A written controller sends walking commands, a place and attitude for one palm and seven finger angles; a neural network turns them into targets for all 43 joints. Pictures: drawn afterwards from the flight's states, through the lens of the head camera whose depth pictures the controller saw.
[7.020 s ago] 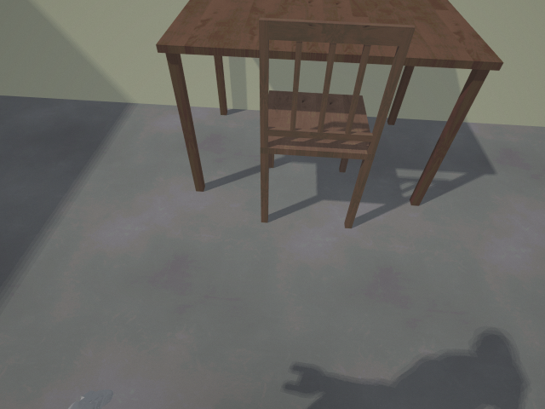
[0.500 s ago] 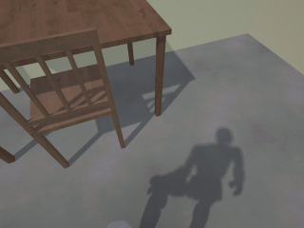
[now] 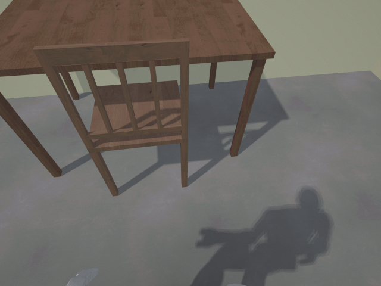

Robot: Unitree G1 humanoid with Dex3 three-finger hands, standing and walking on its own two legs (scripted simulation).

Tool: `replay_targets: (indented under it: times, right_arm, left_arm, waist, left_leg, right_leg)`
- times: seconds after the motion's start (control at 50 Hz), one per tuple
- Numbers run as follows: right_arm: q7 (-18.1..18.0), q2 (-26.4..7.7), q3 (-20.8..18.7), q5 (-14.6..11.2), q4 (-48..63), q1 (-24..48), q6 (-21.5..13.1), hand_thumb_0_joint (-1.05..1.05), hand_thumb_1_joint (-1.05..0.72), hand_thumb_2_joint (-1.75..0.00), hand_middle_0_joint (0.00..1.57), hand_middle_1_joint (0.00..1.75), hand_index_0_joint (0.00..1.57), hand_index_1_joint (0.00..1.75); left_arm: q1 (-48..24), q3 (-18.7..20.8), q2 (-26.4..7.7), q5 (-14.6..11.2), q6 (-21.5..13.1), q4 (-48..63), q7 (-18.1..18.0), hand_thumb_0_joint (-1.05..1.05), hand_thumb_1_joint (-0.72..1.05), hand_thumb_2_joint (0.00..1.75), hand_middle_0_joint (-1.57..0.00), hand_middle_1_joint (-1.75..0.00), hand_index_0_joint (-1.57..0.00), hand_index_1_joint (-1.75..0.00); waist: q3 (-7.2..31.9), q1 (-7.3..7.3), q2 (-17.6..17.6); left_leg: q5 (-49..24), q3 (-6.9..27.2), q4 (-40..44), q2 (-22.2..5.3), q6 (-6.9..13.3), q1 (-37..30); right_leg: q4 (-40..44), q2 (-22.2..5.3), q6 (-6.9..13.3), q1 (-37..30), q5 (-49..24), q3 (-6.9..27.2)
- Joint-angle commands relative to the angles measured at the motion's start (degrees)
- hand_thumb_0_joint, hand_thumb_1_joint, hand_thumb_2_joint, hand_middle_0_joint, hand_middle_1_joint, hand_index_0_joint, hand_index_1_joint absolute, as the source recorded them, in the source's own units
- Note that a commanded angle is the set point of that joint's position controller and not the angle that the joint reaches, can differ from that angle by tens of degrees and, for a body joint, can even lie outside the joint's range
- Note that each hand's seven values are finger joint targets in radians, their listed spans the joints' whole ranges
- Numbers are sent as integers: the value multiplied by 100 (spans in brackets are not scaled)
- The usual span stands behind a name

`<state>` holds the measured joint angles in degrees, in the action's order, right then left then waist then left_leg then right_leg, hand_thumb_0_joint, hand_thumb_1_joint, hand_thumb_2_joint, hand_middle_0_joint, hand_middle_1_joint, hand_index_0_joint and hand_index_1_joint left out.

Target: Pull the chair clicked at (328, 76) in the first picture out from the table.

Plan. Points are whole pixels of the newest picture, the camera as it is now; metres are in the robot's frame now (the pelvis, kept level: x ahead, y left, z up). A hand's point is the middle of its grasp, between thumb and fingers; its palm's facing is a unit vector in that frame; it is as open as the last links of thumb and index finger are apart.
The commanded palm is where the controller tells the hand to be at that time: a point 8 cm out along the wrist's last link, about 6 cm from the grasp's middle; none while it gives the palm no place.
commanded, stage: turn to face it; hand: left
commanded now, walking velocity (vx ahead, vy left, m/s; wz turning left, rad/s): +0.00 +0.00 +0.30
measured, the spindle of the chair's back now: (128, 99) +0.71 +0.25 -0.08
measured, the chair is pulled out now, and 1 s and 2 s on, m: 0.00 0.00 0.00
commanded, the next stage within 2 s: take the last steps up to it in 0.18 s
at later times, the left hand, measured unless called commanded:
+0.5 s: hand out of the picture -0.03 +0.17 -0.16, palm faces +0.24 -0.94 -0.22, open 7.4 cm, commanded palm none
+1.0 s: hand (105, 279) +0.16 +0.22 -0.18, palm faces +0.14 -0.97 -0.17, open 7.4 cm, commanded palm none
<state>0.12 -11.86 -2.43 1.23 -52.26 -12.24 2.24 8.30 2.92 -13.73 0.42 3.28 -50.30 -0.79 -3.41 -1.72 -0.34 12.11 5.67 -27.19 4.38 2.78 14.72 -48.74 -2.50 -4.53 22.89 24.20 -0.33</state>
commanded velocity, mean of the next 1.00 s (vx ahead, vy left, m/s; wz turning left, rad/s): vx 0.22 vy -0.03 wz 0.05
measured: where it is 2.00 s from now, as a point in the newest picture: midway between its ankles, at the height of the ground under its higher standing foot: (180, 270)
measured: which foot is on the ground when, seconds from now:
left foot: down 0.00-0.10, up 0.12-0.56, down 0.58-1.00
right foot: up 0.00-0.08, down 0.10-0.58, up 0.60-1.00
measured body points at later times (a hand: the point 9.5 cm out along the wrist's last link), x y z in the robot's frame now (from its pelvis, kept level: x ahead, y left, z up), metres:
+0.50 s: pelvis -0.01 -0.02 +0.01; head +0.01 -0.03 +0.46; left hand -0.04 +0.22 -0.14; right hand +0.08 -0.26 -0.15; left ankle -0.06 +0.12 -0.70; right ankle +0.00 -0.13 -0.74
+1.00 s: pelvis +0.13 +0.03 -0.01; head +0.15 +0.03 +0.44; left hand +0.16 +0.27 -0.16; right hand +0.06 -0.20 -0.16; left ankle -0.04 +0.11 -0.74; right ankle +0.27 -0.07 -0.71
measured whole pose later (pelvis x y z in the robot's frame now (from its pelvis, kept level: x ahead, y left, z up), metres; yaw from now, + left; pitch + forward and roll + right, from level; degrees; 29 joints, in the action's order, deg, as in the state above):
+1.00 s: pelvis +0.13 +0.03 -0.01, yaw +9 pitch -1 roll +0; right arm -2.0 -7.3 -1.2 1.4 -65.3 -25.9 -3.3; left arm 10.4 2.6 -10.3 0.8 0.2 -59.3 1.6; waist -4.2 -2.4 0.2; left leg 22.8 -5.7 -17.1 -0.2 0.3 -6.9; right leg -41.9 -4.0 1.5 30.8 12.0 -6.2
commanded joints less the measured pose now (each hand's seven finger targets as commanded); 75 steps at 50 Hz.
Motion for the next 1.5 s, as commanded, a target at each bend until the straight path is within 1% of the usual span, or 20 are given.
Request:
replay_targets:
  times: [0.0, 0.04, 0.08, 0.1, 0.22, 0.4, 0.52, 0.56, 0.6, 0.72, 0.92, 1.0, 1.02, 1.04, 1.06, 1.12, 1.2, 1.34, 1.4, 1.48]
  right_arm:
    - [-67, -1140, -326, 21, 359, -70, -79, 0, -90, -90, 20, 30, 20, 30]
    - [-48, -1007, -300, -45, 328, -30, -81, 0, -90, -90, 20, 30, 20, 30]
    - [-14, -441, -205, -110, 454, -146, -100, 0, -90, -90, 20, 30, 20, 30]
    - [-41, -738, -312, -46, 419, -107, -40, 0, -90, -90, 20, 30, 20, 30]
    - [69, -579, -298, -5, -69, -357, 126, 0, -90, -90, 20, 30, 20, 30]
    - [142, -377, -170, 26, -5, 371, -100, 0, -90, -90, 20, 30, 20, 30]
    - [51, -238, -70, 3, -463, -633, -331, 0, -90, -90, 20, 30, 20, 30]
    - [-54, -1084, -270, 34, -670, -1441, -385, 0, -90, -90, 20, 30, 20, 30]
    - [-105, -1242, -253, 47, -590, -1432, -353, 0, -90, -90, 20, 30, 20, 30]
    - [-192, -439, -20, -47, -642, -1012, -623, 0, -90, -90, 20, 30, 20, 30]
    - [-255, -429, -43, 40, -1103, -1689, -644, 0, -90, -90, 20, 30, 20, 30]
    - [-243, -594, -72, -24, -1138, -1406, -615, 0, -90, -90, 20, 30, 20, 30]
    - [-186, -455, -63, -91, -1122, -1443, -621, 0, -90, -90, 20, 30, 20, 30]
    - [-162, -90, -24, -160, -1019, -1843, -645, 0, -90, -90, 20, 30, 20, 30]
    - [-183, -196, -34, -178, -906, -1630, -594, 0, -90, -90, 20, 30, 20, 30]
    - [-107, -30, -50, -34, -857, -1072, -470, 0, -90, -90, 20, 30, 20, 30]
    - [-70, 261, -10, 27, -968, -1468, -262, 0, -90, -90, 20, 30, 20, 30]
    - [-85, 328, 73, -23, -776, -688, -354, 0, -90, -90, 20, 30, 20, 30]
    - [-149, 311, 161, -53, -938, -804, -382, 0, -90, -90, 20, 30, 20, 30]
    - [-260, -275, 80, -71, -807, -461, -386, 0, -90, -90, 20, 30, 20, 30]
  left_arm:
    - [243, 111, -430, -34, -224, 425, -91, 0, 90, 90, -20, -30, -20, -30]
    - [572, 138, -506, -33, -310, 316, -117, 0, 90, 90, -20, -30, -20, -30]
    - [757, 275, -1266, 91, -410, 306, -165, 0, 90, 90, -20, -30, -20, -30]
    - [763, 242, -1256, 59, -367, 357, -153, 0, 90, 90, -20, -30, -20, -30]
    - [170, 106, -591, 30, -398, 372, -123, 0, 90, 90, -20, -30, -20, -30]
    - [1349, 188, -748, 147, -541, -349, -41, 0, 90, 90, -20, -30, -20, -30]
    - [1159, 124, -581, 62, -491, -683, 33, 0, 90, 90, -20, -30, -20, -30]
    - [1041, -14, -15, 30, -459, -545, 107, 0, 90, 90, -20, -30, -20, -30]
    - [450, 30, -168, 118, -479, -283, 131, 0, 90, 90, -20, -30, -20, -30]
    - [1032, 44, -14, 102, -429, -846, 220, 0, 90, 90, -20, -30, -20, -30]
    - [-236, -4, 183, 40, -469, -431, 232, 0, 90, 90, -20, -30, -20, -30]
    - [1365, 116, -100, 67, -591, -918, 166, 0, 90, 90, -20, -30, -20, -30]
    - [2092, 225, -470, 117, -678, -1131, 123, 0, 90, 90, -20, -30, -20, -30]
    - [2502, 358, -1019, 103, -712, -1184, 66, 0, 90, 90, -20, -30, -20, -30]
    - [2351, 354, -1156, -22, -666, -1131, 32, 0, 90, 90, -20, -30, -20, -30]
    - [873, 152, -461, -5, -635, -778, -18, 0, 90, 90, -20, -30, -20, -30]
    - [427, 7, -93, 57, -692, -691, -45, 0, 90, 90, -20, -30, -20, -30]
    - [754, 13, -96, 74, -650, -887, -28, 0, 90, 90, -20, -30, -20, -30]
    - [746, -65, -34, 7, -579, -1029, -74, 0, 90, 90, -20, -30, -20, -30]
    - [1106, -140, 204, -6, -421, -1065, -170, 0, 90, 90, -20, -30, -20, -30]
  waist:
    - [718, 111, -749]
    - [843, 297, -395]
    - [808, 356, 1805]
    - [743, 369, 1214]
    - [17, 35, 865]
    - [163, 579, 1001]
    - [172, 76, 649]
    - [236, -310, -1603]
    - [-450, -368, -1033]
    - [-503, 162, -582]
    - [-567, -113, -670]
    - [263, 679, -461]
    - [773, 978, 80]
    - [1509, 929, 1475]
    - [1502, 834, 1102]
    - [55, 326, 384]
    - [72, -155, 409]
    - [193, 159, 416]
    - [411, 85, 259]
    - [104, 330, -310]
  left_leg:
    - [-2446, 1647, 383, -1468, 735, -425]
    - [-1779, 1436, -28, -1149, 370, 161]
    - [1755, -76, -1930, 68, -407, 1844]
    - [2205, 57, -2949, -111, -401, 1565]
    - [750, -239, -4080, -441, -533, 1560]
    - [1260, -724, -1906, -668, -430, 1393]
    - [456, -1166, 401, -427, -230, -1107]
    - [2034, 1263, 1458, -2175, 347, -2192]
    - [2550, 1936, 2114, -2806, 911, -1380]
    - [-1149, -67, 1836, -1840, 562, -1243]
    - [-3246, -566, 1257, -1954, 562, -1779]
    - [-4391, -915, -662, -1704, 280, -1148]
    - [-3063, -1065, -2035, -1356, 77, -163]
    - [1263, -1235, -4053, -383, -169, 1097]
    - [2119, -556, -5082, -448, -27, 1259]
    - [1013, -383, -5078, -1077, -30, 1458]
    - [677, -642, -3753, -1120, -206, 714]
    - [560, -831, -1414, -926, -403, 554]
    - [-601, -726, 137, -807, -471, -496]
    - [-2969, -106, 479, -1712, -12, -421]
  right_leg:
    - [1096, 194, 108, -573, -261, -26]
    - [2543, 78, 133, -1674, -1364, 0]
    - [3245, -2173, 1010, -2644, -2586, 2175]
    - [3235, -2507, 1456, -1812, -2773, 2011]
    - [3402, -1277, 1129, -1080, -1884, 399]
    - [3773, -1598, 1358, -2051, -354, 764]
    - [3123, -982, 967, -542, 440, 71]
    - [815, -99, 471, 1200, 634, -844]
    - [-665, -280, 543, 1808, 545, -315]
    - [-1376, -359, 351, 1554, -1086, -194]
    - [727, -184, 575, 1216, -1224, -614]
    - [1689, 330, 876, -1413, -1718, -874]
    - [1863, -281, 1145, -2759, -2039, -81]
    - [2534, -1978, 1894, -3735, -2787, 2469]
    - [3150, -2354, 2207, -3252, -2645, 2961]
    - [3732, -1781, 1816, -910, -518, 1818]
    - [3908, -1190, 1497, 122, -1375, 335]
    - [3678, -1095, 1565, -816, -2258, 379]
    - [2976, -772, 1159, -941, -2974, 101]
    - [2638, -227, 618, -1047, -1659, -2]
